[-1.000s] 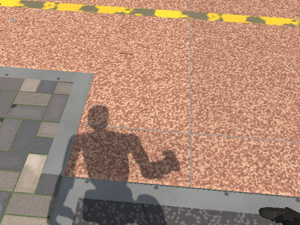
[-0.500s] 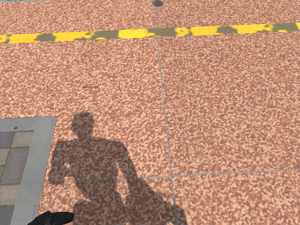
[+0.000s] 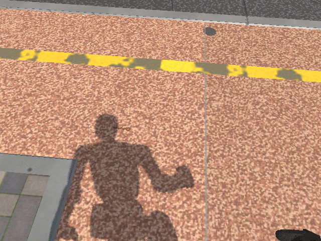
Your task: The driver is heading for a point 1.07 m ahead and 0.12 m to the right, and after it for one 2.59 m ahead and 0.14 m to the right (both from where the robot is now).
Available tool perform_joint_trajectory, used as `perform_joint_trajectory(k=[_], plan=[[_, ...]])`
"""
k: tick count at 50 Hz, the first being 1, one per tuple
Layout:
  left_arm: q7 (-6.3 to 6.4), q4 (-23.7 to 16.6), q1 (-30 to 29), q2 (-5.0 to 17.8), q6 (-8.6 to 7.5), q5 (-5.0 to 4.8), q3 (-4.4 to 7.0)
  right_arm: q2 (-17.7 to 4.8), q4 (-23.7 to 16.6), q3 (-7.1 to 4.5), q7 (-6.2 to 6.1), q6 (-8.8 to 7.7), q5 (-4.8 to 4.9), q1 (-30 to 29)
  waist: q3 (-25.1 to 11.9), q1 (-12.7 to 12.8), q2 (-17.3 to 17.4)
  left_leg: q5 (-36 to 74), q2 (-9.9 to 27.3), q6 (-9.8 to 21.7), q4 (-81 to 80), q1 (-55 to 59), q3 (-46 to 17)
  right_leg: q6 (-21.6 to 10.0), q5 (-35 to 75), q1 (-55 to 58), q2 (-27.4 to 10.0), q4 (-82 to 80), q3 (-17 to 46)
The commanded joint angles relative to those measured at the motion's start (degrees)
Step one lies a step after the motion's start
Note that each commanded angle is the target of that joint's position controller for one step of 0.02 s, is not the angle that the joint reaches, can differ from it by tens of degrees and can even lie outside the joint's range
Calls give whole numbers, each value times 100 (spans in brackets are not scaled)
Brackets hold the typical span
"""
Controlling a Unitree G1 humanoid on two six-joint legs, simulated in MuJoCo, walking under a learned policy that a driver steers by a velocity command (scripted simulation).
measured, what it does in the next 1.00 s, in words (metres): walks ahead: right foot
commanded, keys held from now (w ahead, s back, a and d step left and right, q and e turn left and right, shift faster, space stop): w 1.00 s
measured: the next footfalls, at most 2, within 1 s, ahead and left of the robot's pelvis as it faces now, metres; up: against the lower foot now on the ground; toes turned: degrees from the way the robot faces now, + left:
right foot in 0.52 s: +0.46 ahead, -0.13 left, +0.00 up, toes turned -2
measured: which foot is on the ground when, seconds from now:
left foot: down 0.00-0.54, up 0.56-1.00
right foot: up 0.00-0.50, down 0.52-1.00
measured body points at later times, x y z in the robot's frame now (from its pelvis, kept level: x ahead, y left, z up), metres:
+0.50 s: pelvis +0.28 -0.01 +0.00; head +0.30 -0.02 +0.45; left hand +0.50 +0.22 -0.08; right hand +0.25 -0.29 -0.13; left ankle +0.12 +0.11 -0.72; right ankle +0.42 -0.13 -0.72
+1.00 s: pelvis +0.55 -0.02 +0.01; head +0.58 -0.01 +0.46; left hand +0.53 +0.26 -0.13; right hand +0.76 -0.25 -0.09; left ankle +0.73 +0.12 -0.70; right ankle +0.42 -0.13 -0.72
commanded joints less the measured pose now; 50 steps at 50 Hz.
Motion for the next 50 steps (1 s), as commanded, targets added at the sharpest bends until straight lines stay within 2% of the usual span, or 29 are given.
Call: perform_joint_trajectory(k=[1, 2, 3, 4, 5, 6, 7, 9, 12, 16, 19, 21, 23, 24, 25, 26, 27, 28, 29, 30, 31, 32, 33, 34, 36, 39, 43, 47, 50], plan=[[-20, -431, 503, 20, -219, 80, -126, -1601, 326, -511, -54, 26, -8, 2401, -2317, -931, 1610, -1229, 2089, 1532, -946, 5082, -4050, -129, -767, -3623, 394, 4170, 454], [-67, -501, -9, 637, -316, -80, 30, -1154, 286, -367, -56, 18, 43, 2164, -1664, -1031, 1062, -1883, 1923, 1277, -1181, 4636, -3744, -225, -716, -4257, 36, 4702, 861], [-80, -639, -446, 759, -376, -165, 65, -1011, 206, -316, -69, 12, 34, 1703, -958, -920, 794, -1662, 1750, 1081, -1324, 3859, -3014, -302, -154, -4449, -259, 4619, 693], [-52, -664, -665, 722, -387, -112, 70, -882, 151, -275, -70, 10, -7, 1340, -563, -777, 469, -1174, 1536, 1002, -1496, 3129, -2474, -283, 340, -4282, -491, 4345, 566], [-38, -655, -681, 665, -351, -47, 97, -731, 121, -232, -59, -9, -59, 1108, -318, -602, 463, -700, 1345, 949, -1687, 2563, -2069, -245, 694, -4007, -667, 4037, 577], [-38, -614, -560, 560, -291, -27, 93, -648, 125, -207, -51, -30, -99, 995, -303, -452, 553, -428, 1226, 932, -1849, 2226, -1825, -205, 905, -3673, -757, 3894, 602], [-32, -576, -467, 433, -231, -17, 77, -642, 151, -211, -44, -58, -84, 974, -297, -376, 551, -216, 1170, 972, -1989, 2046, -1639, -155, 1006, -3518, -783, 3767, 576], [-10, -622, -584, 322, -143, 20, 61, -756, 254, -240, -62, -110, -49, 1042, -156, -322, 452, 208, 1140, 1057, -2182, 1851, -1302, -36, 1296, -3624, -821, 3414, 525], [-12, -808, -1145, 277, -143, 70, 53, -879, 421, -270, -141, -88, -40, 1268, 28, -440, 305, 543, 1056, 1018, -2311, 1959, -927, 100, 2178, -3960, -817, 2433, 496], [-96, -1001, -1922, 114, -214, 38, -21, -977, 637, -280, -208, -41, 17, 1610, 195, -708, 292, 463, 871, 837, -2370, 2008, -477, 92, 3181, -3611, -570, 1088, 248], [-176, -1168, -2373, 137, -247, -5, -41, -1013, 855, -297, -223, 32, 54, 1934, 323, -847, 269, 469, 1091, 833, -2214, 2532, -505, 11, 3151, -3706, -475, 628, 257], [-241, -1271, -2525, 206, -277, -13, -34, -1047, 953, -323, -246, 100, 76, 1998, 352, -812, 292, 723, 1290, 772, -1983, 2975, -566, -125, 2825, -3805, -452, 421, 317], [-283, -1264, -2371, 328, -301, -12, 4, -1105, 996, -357, -272, 163, 84, 1947, 231, -653, 368, 1318, 1402, 673, -1657, 3273, -593, -274, 2387, -3516, -357, 301, 256], [-282, -1190, -2068, 439, -310, -6, 57, -1152, 986, -371, -281, 192, 83, 1853, 39, -463, 449, 2133, 1359, 606, -1299, 3317, -540, -368, 2189, -3024, -208, 260, 119], [-257, -982, -1388, 607, -310, 10, 165, -1120, 970, -355, -288, 230, 78, 1740, -369, -87, 421, 2948, 1137, 484, -499, 3188, -347, -509, 2226, -2063, -20, 135, -66], [-204, -698, -404, 909, -300, 41, 301, -945, 905, -275, -300, 248, 23, 1775, -1085, 285, 228, 2578, 825, 310, 772, 2479, -130, -734, 2366, -496, -280, 329, 195], [-167, -566, 304, 1475, -263, 125, 444, -349, 793, -83, -241, 154, -34, 2415, -1997, 174, -937, 486, 14, -120, 3033, 155, 170, -1600, 1668, 1900, -1735, 261, 2546], [-178, -505, 433, 1142, -232, 21, 350, -325, 895, -53, -215, 25, -12, 2359, -2344, 248, -1467, -2885, -486, -198, 4123, -880, -497, -1898, 910, 2327, -2189, -682, 4274], [-172, -559, 48, 856, -241, -6, 233, -876, 752, -203, -166, -88, 161, 1868, -1561, 250, -1069, -2766, -113, -72, 4593, -1460, -816, -1628, 408, 1718, -2033, -862, 3739], [-157, -671, -409, 702, -246, 27, 186, -930, 630, -210, -162, -142, 238, 1441, -934, 116, -739, -2256, 202, 10, 4454, -1535, -631, -1448, 586, 891, -1839, -997, 3003], [-170, -706, -761, 548, -261, 77, 140, -882, 598, -221, -190, -142, 172, 1222, -453, -44, -416, -1800, 432, -2, 4070, -1374, -512, -1369, 1027, 63, -1624, -1223, 2443], [-177, -734, -977, 379, -302, 131, 90, -841, 627, -259, -218, -87, 105, 1264, -295, -250, -494, -1478, 624, -14, 3718, -1010, -559, -1270, 1443, -471, -1432, -1389, 2050], [-190, -726, -1070, 327, -318, 152, 77, -711, 682, -248, -224, -15, 77, 1398, -251, -378, -567, -1308, 683, -52, 3565, -697, -565, -1258, 1671, -805, -1320, -1554, 1820], [-195, -694, -1061, 343, -343, 132, 82, -580, 722, -232, -232, 49, 61, 1485, -233, -448, -549, -1223, 710, -99, 3418, -564, -535, -1297, 1885, -984, -1274, -1683, 1637], [-166, -596, -948, 495, -384, 107, 120, -501, 655, -222, -255, 125, 26, 1307, -86, -484, -446, -872, 756, -221, 2997, -747, -485, -1376, 2285, -1119, -1252, -1874, 1321], [-78, -448, -687, 614, -356, 88, 150, -471, 477, -217, -242, 111, -24, 735, 60, -353, -322, 82, 743, -358, 1958, -1078, -442, -1306, 2642, -947, -1151, -1975, 937], [-10, -250, -307, 691, -312, 23, 158, -312, 290, -138, -157, 43, 20, -63, 217, -78, -317, 1037, 478, -368, 646, -723, -173, -1129, 2582, -868, -970, -2021, 501], [11, 5, 69, 727, -197, -21, 187, -369, 79, -113, -37, -1, 71, -597, 367, 44, -314, 809, 380, -234, 86, -911, -229, -1099, 2724, -57, -1304, -1731, 557], [47, 55, -2, 826, -102, -38, 241, -567, 62, -168, 34, -41, 77, -427, 212, -190, -427, 155, 249, -13, -108, -548, -176, -958, 3582, 429, -1514, -1243, 614]])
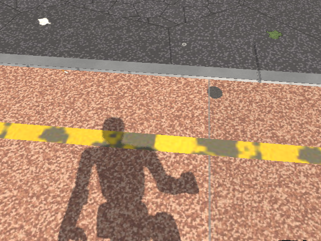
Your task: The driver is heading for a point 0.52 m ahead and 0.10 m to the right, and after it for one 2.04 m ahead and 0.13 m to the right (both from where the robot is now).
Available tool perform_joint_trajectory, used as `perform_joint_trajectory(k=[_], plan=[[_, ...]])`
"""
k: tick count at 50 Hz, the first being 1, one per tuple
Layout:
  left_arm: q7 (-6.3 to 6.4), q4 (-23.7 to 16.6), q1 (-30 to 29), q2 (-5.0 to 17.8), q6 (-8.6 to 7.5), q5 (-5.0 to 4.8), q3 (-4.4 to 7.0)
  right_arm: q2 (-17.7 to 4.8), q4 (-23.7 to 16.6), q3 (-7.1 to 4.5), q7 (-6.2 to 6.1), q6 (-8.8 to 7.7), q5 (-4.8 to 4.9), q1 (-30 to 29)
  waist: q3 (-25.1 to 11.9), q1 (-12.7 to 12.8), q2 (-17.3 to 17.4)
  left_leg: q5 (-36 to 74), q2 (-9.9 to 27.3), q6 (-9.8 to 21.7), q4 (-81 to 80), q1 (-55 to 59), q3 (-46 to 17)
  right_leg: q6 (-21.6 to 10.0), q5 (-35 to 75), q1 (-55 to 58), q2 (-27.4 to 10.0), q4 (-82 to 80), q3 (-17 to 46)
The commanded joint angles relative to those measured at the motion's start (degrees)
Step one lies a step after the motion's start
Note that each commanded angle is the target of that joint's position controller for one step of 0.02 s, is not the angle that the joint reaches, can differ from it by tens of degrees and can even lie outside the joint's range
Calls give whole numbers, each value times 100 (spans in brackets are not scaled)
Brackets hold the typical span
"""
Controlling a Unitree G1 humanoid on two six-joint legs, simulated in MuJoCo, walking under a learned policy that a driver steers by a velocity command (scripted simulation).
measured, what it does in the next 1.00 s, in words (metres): walks ahead, turning right: left foot, then right foot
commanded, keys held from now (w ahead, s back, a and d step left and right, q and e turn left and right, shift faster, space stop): w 0.08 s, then w+e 0.64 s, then w+q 0.28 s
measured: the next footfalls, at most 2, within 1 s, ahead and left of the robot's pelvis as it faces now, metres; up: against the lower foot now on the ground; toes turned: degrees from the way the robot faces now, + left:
left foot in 0.06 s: +0.21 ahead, +0.13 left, +0.00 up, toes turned +2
right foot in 0.60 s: +0.49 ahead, -0.13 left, +0.00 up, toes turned -17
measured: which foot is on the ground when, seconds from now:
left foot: up 0.00-0.04, down 0.06-0.60, up 0.62-1.00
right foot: down 0.00-0.08, up 0.10-0.58, down 0.60-1.00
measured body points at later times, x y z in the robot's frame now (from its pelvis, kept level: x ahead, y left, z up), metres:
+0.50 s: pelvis +0.28 +0.02 +0.00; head +0.30 +0.01 +0.45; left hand +0.49 +0.24 -0.11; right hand +0.26 -0.25 -0.14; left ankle +0.17 +0.13 -0.74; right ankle +0.44 -0.15 -0.70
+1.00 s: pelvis +0.56 -0.08 +0.01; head +0.59 -0.09 +0.46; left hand +0.70 +0.17 -0.11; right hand +0.65 -0.37 -0.11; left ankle +0.81 +0.01 -0.68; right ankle +0.45 -0.12 -0.74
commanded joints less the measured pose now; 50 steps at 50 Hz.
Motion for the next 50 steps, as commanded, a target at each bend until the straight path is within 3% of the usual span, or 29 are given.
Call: perform_joint_trajectory(k=[1, 2, 3, 4, 5, 6, 7, 8, 9, 11, 13, 16, 19, 24, 27, 28, 29, 30, 31, 32, 33, 34, 35, 36, 37, 39, 41, 45, 50], plan=[[58, -167, -66, 1065, 54, -24, 245, -746, -317, -211, 44, -119, 8, 38, 3, -476, -683, -538, -195, 253, -181, 550, 151, -762, 3704, 101, -1741, 573, 627], [62, -188, -140, 975, 91, -10, 210, -958, -49, -342, 13, -116, -10, 856, -487, -878, -612, -482, -367, 406, -274, 1667, 309, -623, 4346, -105, -1464, 1517, 413], [74, -298, -83, 775, 101, 70, 112, -1318, 211, -470, -39, -106, -71, 1890, -1297, -1234, -224, -392, 270, 709, -40, 3389, -386, -441, 3439, -1080, -1148, 3055, 184], [2, -354, 597, 74, -17, 109, -100, -1831, 361, -601, -53, -57, -86, 2430, -2045, -992, 1187, -1544, 1626, 1661, -463, 5519, -3035, 15, 625, -3523, -89, 5277, 16], [-22, -266, 368, 376, -150, 23, -42, -1290, 324, -437, -45, -58, -37, 2398, -2173, -1150, 1049, -2247, 1804, 1625, -1180, 5548, -4007, -64, -1531, -4244, -33, 6044, 909], [-49, -425, -144, 811, -234, -181, 88, -1051, 260, -348, -63, -83, -41, 1928, -1297, -1094, 748, -2395, 1672, 1317, -1298, 4813, -3173, -192, -1219, -4710, -339, 6327, 1022], [-23, -491, -446, 825, -250, -225, 94, -894, 153, -297, -77, -102, -73, 1446, -786, -920, 398, -2059, 1485, 1130, -1454, 3976, -2420, -234, -674, -4622, -672, 6116, 864], [16, -493, -581, 774, -218, -157, 124, -686, 132, -243, -67, -130, -108, 1110, -382, -767, 228, -1685, 1280, 1023, -1693, 3248, -1861, -211, -260, -4427, -865, 5746, 818], [41, -442, -456, 687, -132, -122, 158, -553, 138, -202, -63, -178, -161, 919, -249, -564, 403, -1358, 1105, 898, -1877, 2768, -1400, -197, 41, -4038, -1036, 5477, 881], [41, -354, -248, 415, 28, -107, 140, -509, 216, -203, -62, -226, -188, 854, -140, -413, 427, -913, 977, 898, -2155, 2308, -844, -127, 310, -3713, -1087, 5315, 879], [53, -448, -426, 362, 109, -95, 154, -653, 309, -246, -109, -263, -212, 944, 19, -385, 282, -481, 984, 944, -2307, 2260, -434, -50, 744, -4012, -1089, 5040, 952], [15, -599, -794, 346, 90, -40, 175, -737, 397, -266, -204, -254, -221, 1074, 136, -451, 150, -34, 922, 880, -2379, 2489, 114, 25, 1660, -4354, -1007, 4150, 988], [-94, -790, -1341, 225, 51, -6, 116, -818, 423, -268, -278, -222, -180, 1140, 272, -618, 79, 95, 823, 755, -2476, 2551, 652, 18, 2361, -4140, -930, 3168, 557], [-274, -1264, -2124, 146, 63, -9, 39, -963, 636, -332, -327, -20, -69, 1672, 518, -868, -50, 813, 1186, 715, -2071, 3724, 973, -168, 1949, -4564, -824, 2427, 198], [-378, -1434, -1938, 355, 91, -20, 132, -1167, 555, -407, -375, 128, -16, 1507, 216, -570, 197, 3120, 1281, 552, -1181, 4107, 1199, -444, 1091, -3949, -446, 2371, -234], [-385, -1396, -1558, 506, 110, -27, 215, -1239, 511, -431, -402, 179, -8, 1432, -50, -325, 308, 3982, 1254, 485, -545, 4091, 1262, -569, 803, -3394, -227, 2425, -389], [-365, -1243, -816, 747, 118, -50, 355, -1270, 460, -434, -419, 226, 1, 1315, -444, 104, 277, 4240, 1107, 357, 478, 3820, 1358, -746, 885, -2386, 9, 2205, -457], [-267, -1014, 143, 1151, 146, -57, 561, -1227, 375, -401, -433, 213, -23, 1288, -948, 558, -53, 3161, 854, 120, 1992, 2777, 1388, -1012, 1056, -729, -90, 1857, 95], [-169, -953, 385, 1782, 166, -110, 699, -425, 107, -159, -323, 69, -230, 1786, -1441, 78, -1518, -1516, -155, -269, 4161, 155, 1218, -1969, 426, 1387, -1559, 1627, 2957], [-183, -1111, 429, 1562, 87, -51, 576, -486, 10, -111, -223, -209, -91, 1539, -2175, 132, -1212, -3613, -740, -228, 5065, -865, -163, -2445, -143, 2067, -2210, 626, 5120], [-191, -1106, 296, 1183, 23, 16, 460, -839, -173, -213, -146, -383, 145, 849, -1561, 316, -831, -3164, -379, -57, 5104, -1414, -504, -2068, 167, 1733, -2041, 441, 4361], [-187, -1152, -59, 1005, -32, 4, 411, -820, -229, -200, -146, -469, 163, 671, -984, 119, -510, -2628, -111, 44, 4646, -1369, -455, -1844, 656, 914, -1806, 450, 3545], [-188, -1241, -479, 814, -50, -5, 356, -824, -153, -236, -193, -478, 23, 662, -605, -145, -178, -2308, 94, 15, 4113, -1012, -423, -1672, 1226, 52, -1554, 396, 2929], [-168, -1342, -747, 655, -63, 34, 297, -890, -122, -291, -219, -414, -56, 754, -465, -362, -268, -2083, 236, -39, 3741, -549, -441, -1594, 1718, -566, -1385, 288, 2549], [-141, -1394, -888, 543, -61, 75, 249, -868, -48, -306, -206, -314, -53, 944, -448, -507, -334, -1938, 342, -105, 3546, -243, -406, -1547, 1989, -901, -1315, 169, 2268], [-88, -1338, -816, 595, -91, 79, 240, -675, 58, -275, -196, -166, -89, 1103, -379, -570, -419, -1646, 399, -265, 3115, -60, -220, -1527, 2625, -1301, -1247, -4, 1759], [-26, -1220, -600, 742, -115, 91, 262, -575, -37, -232, -208, -90, -95, 768, -179, -456, -477, -1050, 438, -379, 2541, -297, -137, -1449, 2908, -1423, -1201, -159, 1370], [18, -1076, -432, 770, -137, 114, 227, -475, -170, -158, -141, -111, -24, 153, 32, -163, -552, 522, 311, -268, 1055, -205, -9, -1081, 2292, -1362, -999, -376, 726], [18, -776, -188, 826, -126, 118, 239, -522, -387, -114, 7, -138, 64, -366, 353, 49, -479, 661, 76, -7, 269, -523, -35, -975, 2201, -397, -1429, -404, 466]])
Velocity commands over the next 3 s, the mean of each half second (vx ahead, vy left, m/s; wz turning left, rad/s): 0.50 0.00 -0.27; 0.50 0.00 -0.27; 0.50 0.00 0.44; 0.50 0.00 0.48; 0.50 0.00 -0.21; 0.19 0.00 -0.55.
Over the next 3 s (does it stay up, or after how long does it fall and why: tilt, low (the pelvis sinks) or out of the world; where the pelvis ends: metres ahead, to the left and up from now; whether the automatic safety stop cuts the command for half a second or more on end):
stays up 1.59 -0.06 0.00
